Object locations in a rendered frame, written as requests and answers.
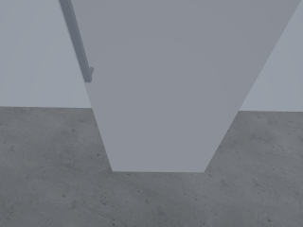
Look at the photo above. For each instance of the handle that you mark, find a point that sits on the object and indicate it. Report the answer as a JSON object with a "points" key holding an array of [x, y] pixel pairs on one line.
{"points": [[73, 28]]}

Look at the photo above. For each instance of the fridge door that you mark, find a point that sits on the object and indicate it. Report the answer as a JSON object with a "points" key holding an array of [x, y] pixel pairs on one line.
{"points": [[171, 75]]}

